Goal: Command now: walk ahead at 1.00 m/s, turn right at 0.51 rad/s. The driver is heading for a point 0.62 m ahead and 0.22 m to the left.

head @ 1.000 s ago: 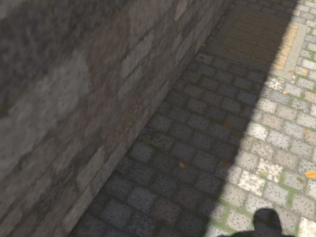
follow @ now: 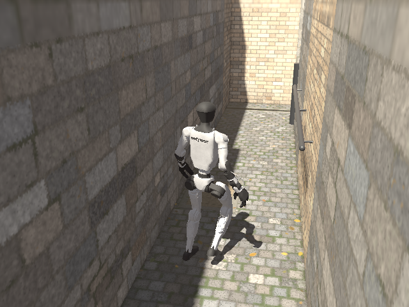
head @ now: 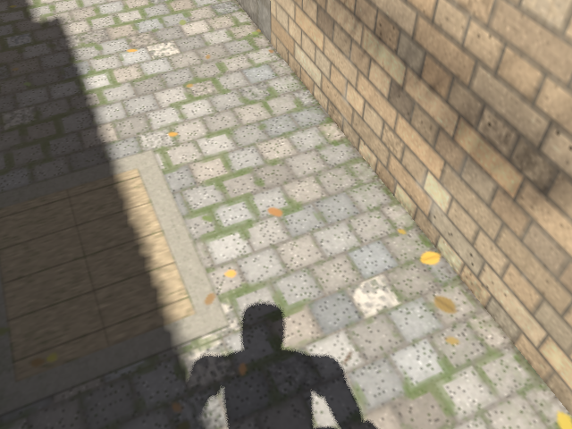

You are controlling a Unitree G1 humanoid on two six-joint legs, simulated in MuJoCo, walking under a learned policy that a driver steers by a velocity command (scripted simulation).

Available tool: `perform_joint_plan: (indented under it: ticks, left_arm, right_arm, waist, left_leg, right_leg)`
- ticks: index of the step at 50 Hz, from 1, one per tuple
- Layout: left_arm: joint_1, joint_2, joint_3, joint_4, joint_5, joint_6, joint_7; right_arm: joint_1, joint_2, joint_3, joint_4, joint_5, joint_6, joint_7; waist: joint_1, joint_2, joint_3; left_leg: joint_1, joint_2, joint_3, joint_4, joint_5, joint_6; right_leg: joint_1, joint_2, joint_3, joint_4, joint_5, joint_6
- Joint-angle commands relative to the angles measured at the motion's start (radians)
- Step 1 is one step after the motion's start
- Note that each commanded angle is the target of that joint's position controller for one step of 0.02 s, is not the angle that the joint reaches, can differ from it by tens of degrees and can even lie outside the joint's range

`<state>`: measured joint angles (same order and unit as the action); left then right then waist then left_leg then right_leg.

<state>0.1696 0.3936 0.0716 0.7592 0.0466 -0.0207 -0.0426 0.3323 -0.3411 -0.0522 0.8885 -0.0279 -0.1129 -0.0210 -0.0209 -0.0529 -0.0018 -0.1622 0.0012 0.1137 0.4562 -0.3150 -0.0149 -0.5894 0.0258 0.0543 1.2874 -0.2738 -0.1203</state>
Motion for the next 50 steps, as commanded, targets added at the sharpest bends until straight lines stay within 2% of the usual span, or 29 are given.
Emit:
perform_joint_plan:
  ticks: [1,4,5,7,8,9,10,11,12,13,14,15,18,20,22,23,26,27,29,31,32,33,34,35,36,38,41,44,50]
  left_arm:
    - [-0.029,-0.058,-0.028,-0.115,-0.01,-0.002,-0.011]
    - [-0.167,-0.043,-0.037,-0.175,-0.015,-0.001,-0.019]
    - [-0.218,-0.045,-0.046,-0.183,-0.017,-0.009,-0.034]
    - [-0.178,-0.022,-0.038,-0.15,-0.005,-0.012,-0.034]
    - [-0.11,0.003,-0.027,-0.131,0.001,-0.013,-0.025]
    - [0.041,0.035,-0.009,-0.091,0.006,-0.023,-0.004]
    - [0.233,0.069,0.01,-0.012,0.02,-0.033,0.02]
    - [0.326,0.149,0.031,0.024,0.043,-0.044,0.045]
    - [0.303,0.215,0.036,0.005,0.077,-0.065,0.049]
    - [0.291,0.16,0.033,0.012,0.04,-0.071,0.036]
    - [0.219,0.087,0.023,0.03,0.015,-0.079,0.036]
    - [0.169,0.045,0.019,0.033,0.015,-0.087,0.033]
    - [0.182,-0.033,0.004,0.081,-0.013,-0.1,0.037]
    - [0.185,-0.069,-0.007,0.108,-0.041,-0.119,0.033]
    - [0.148,-0.062,-0.004,0.109,-0.036,-0.139,0.03]
    - [0.155,-0.048,-0.003,0.111,-0.029,-0.141,0.032]
    - [0.174,-0.022,-0.001,0.11,-0.034,-0.137,0.046]
    - [0.201,-0.004,-0.003,0.111,-0.037,-0.135,0.054]
    - [0.215,0.073,0.009,0.1,-0.041,-0.103,0.08]
    - [0.145,0.098,0.011,0.078,-0.037,-0.078,0.093]
    - [0.17,0.004,-0.003,0.083,-0.044,-0.074,0.086]
    - [0.38,-0.08,-0.045,0.039,-0.033,-0.094,0.071]
    - [0.354,0.05,-0.021,0.029,-0.072,-0.115,0.058]
    - [0.269,0.077,-0.008,0.022,-0.105,-0.113,0.068]
    - [0.212,0.055,-0.006,0.011,-0.097,-0.101,0.08]
    - [0.202,0.048,0.008,0.034,-0.087,-0.051,0.104]
    - [0.176,-0.016,0.01,0.022,-0.06,-0.023,0.11]
    - [0.09,-0.068,-0.004,-0.015,-0.041,-0.035,0.104]
    - [-0.068,-0.076,-0.019,-0.042,-0.049,-0.046,0.074]
  right_arm:
    - [0.002,0.015,0.023,0.004,-0.003,-0.031,0.005]
    - [0.005,-0.051,0.013,0.036,0.01,-0.045,0.01]
    - [0.062,-0.052,0.013,0.056,0.016,-0.044,0.019]
    - [0.059,-0.151,-0.006,0.055,0.025,-0.052,0.036]
    - [0.062,-0.199,-0.017,0.056,0.027,-0.053,0.035]
    - [0.068,-0.232,-0.025,0.062,0.034,-0.045,0.031]
    - [0.046,-0.243,-0.03,0.053,0.042,-0.033,0.028]
    - [0.089,-0.135,-0.012,0.038,0.028,-0.025,0.027]
    - [0.225,0.037,0.018,-0.02,0.054,-0.019,0.038]
    - [0.135,-0.047,-0.003,-0.042,0.058,-0.008,0.03]
    - [0.071,-0.024,0.002,-0.06,0.052,0.0,0.031]
    - [0.038,-0.007,0.01,-0.059,0.029,0.013,0.04]
    - [0.047,0.055,0.009,-0.074,0.002,0.072,0.059]
    - [-0.071,0.058,0.009,-0.124,-0.004,0.095,0.066]
    - [-0.134,0.067,0.014,-0.157,0.008,0.1,0.073]
    - [-0.174,0.073,0.017,-0.186,0.0,0.101,0.082]
    - [-0.292,0.046,0.014,-0.223,-0.014,0.095,0.105]
    - [-0.293,0.044,0.016,-0.225,-0.022,0.089,0.107]
    - [-0.152,0.013,0.006,-0.18,-0.025,0.079,0.106]
    - [0.221,-0.057,-0.024,-0.063,-0.029,0.077,0.08]
    - [0.192,-0.111,-0.038,-0.045,-0.03,0.075,0.059]
    - [0.024,-0.239,-0.047,-0.174,0.023,0.058,0.046]
    - [0.031,-0.19,-0.057,-0.21,0.015,0.06,0.046]
    - [-0.007,-0.169,-0.054,-0.206,0.024,0.053,0.055]
    - [-0.089,-0.122,-0.042,-0.2,0.053,0.038,0.061]
    - [-0.17,-0.078,-0.026,-0.204,0.032,0.015,0.061]
    - [-0.153,-0.064,-0.024,-0.165,0.01,-0.002,0.063]
    - [-0.143,-0.035,-0.019,-0.149,0.03,0.028,0.028]
    - [-0.108,-0.017,-0.015,-0.117,0.032,0.088,0.001]
  waist:
    - [0.07,0.173,0.096]
    - [0.097,0.173,0.146]
    - [0.084,0.105,0.156]
    - [0.118,0.116,0.125]
    - [0.16,0.147,0.057]
    - [0.233,0.1,-0.027]
    - [0.313,0.093,-0.117]
    - [0.298,-0.003,-0.181]
    - [0.136,-0.238,-0.33]
    - [0.156,-0.1,-0.293]
    - [0.107,-0.004,-0.143]
    - [0.088,-0.007,-0.046]
    - [0.017,-0.052,0.03]
    - [0.007,-0.012,0.114]
    - [-0.01,-0.011,0.126]
    - [-0.011,-0.042,0.15]
    - [0.009,0.042,0.143]
    - [0.004,0.038,0.138]
    - [-0.073,-0.003,0.024]
    - [-0.247,-0.034,-0.161]
    - [-0.188,0.079,-0.12]
    - [-0.021,0.432,-0.328]
    - [-0.109,0.238,-0.601]
    - [-0.088,0.037,-0.46]
    - [-0.029,-0.1,-0.264]
    - [0.043,-0.095,-0.072]
    - [0.066,0.0,-0.053]
    - [0.051,0.073,-0.116]
    - [-0.025,0.119,-0.127]
  left_leg:
    - [0.051,0.285,-0.256,-0.271,0.281,0.163]
    - [-0.117,0.24,-0.12,-0.382,0.462,0.156]
    - [-0.175,0.226,-0.106,-0.446,0.442,0.146]
    - [-0.127,0.214,-0.079,-0.404,0.809,0.168]
    - [-0.081,0.23,-0.07,-0.276,1.08,0.164]
    - [-0.063,0.214,-0.066,-0.065,1.192,0.144]
    - [-0.107,0.162,-0.076,0.212,1.12,0.131]
    - [-0.312,0.08,-0.102,0.577,0.588,0.126]
    - [-0.485,-0.007,-0.202,0.95,-0.173,0.128]
    - [-0.577,0.002,-0.242,1.0,-0.111,0.145]
    - [-0.586,0.07,-0.238,0.907,0.013,0.143]
    - [-0.591,0.102,-0.213,0.873,0.046,0.148]
    - [-0.55,0.149,-0.195,0.829,0.073,0.132]
    - [-0.619,0.165,-0.172,0.788,0.134,0.111]
    - [-0.583,0.135,-0.115,0.674,0.237,0.102]
    - [-0.577,0.125,-0.076,0.61,0.281,0.1]
    - [-0.477,0.052,0.054,0.342,0.406,0.136]
    - [-0.402,0.001,0.089,0.273,0.422,0.147]
    - [-0.167,-0.09,0.092,0.195,0.398,0.157]
    - [0.238,-0.09,-0.036,0.126,0.448,0.204]
    - [0.323,0.025,-0.188,0.082,0.55,0.223]
    - [0.651,0.28,-0.607,0.236,1.208,0.326]
    - [0.728,0.362,-0.802,0.056,0.879,0.442]
    - [0.541,0.34,-0.771,-0.048,0.667,0.431]
    - [0.287,0.306,-0.692,-0.116,0.531,0.374]
    - [-0.096,0.255,-0.528,-0.151,0.697,0.33]
    - [-0.248,0.17,-0.33,-0.151,0.936,0.3]
    - [-0.113,0.104,-0.234,-0.124,1.004,0.235]
    - [0.026,0.099,-0.207,-0.084,0.825,0.168]
  right_leg:
    - [-0.235,-0.067,0.12,-0.114,0.032,0.022]
    - [-0.021,-0.069,-0.012,-0.403,0.167,0.035]
    - [0.106,-0.062,-0.088,-0.475,0.239,0.01]
    - [0.273,-0.001,-0.12,-0.531,0.225,-0.007]
    - [0.375,0.031,-0.119,-0.528,0.143,-0.012]
    - [0.537,0.057,-0.128,-0.57,0.1,-0.003]
    - [0.734,0.047,-0.126,-0.652,0.104,0.0]
    - [0.919,-0.144,0.102,-0.689,-0.147,0.01]
    - [0.997,-0.441,0.565,-0.84,-0.208,-0.028]
    - [0.889,-0.446,0.717,-0.978,-0.163,-0.039]
    - [0.749,-0.404,0.516,-0.986,-0.112,-0.037]
    - [0.645,-0.362,0.388,-1.012,0.009,-0.042]
    - [0.54,-0.307,0.135,-1.092,0.175,-0.005]
    - [0.498,-0.284,0.013,-1.18,0.206,0.023]
    - [0.457,-0.218,-0.154,-1.204,0.385,0.055]
    - [0.442,-0.231,-0.195,-1.197,0.503,0.056]
    - [0.513,-0.184,-0.337,-1.193,0.673,0.098]
    - [0.531,-0.189,-0.345,-1.129,0.921,0.105]
    - [0.561,-0.213,-0.317,-0.898,1.185,0.116]
    - [0.486,-0.223,-0.28,-0.401,1.064,0.089]
    - [0.313,-0.08,-0.261,-0.038,0.135,0.1]
    - [-0.014,-0.018,-0.061,0.341,-0.399,0.138]
    - [-0.061,-0.016,0.117,0.427,-0.333,0.136]
    - [-0.054,-0.045,0.092,0.373,-0.263,0.141]
    - [-0.054,-0.093,0.061,0.254,-0.195,0.149]
    - [0.057,-0.155,0.04,0.162,-0.172,0.165]
    - [0.121,-0.151,0.016,0.003,-0.124,0.165]
    - [0.033,-0.136,0.0,-0.219,0.072,0.17]
    - [0.07,-0.096,-0.018,-0.589,0.304,0.178]
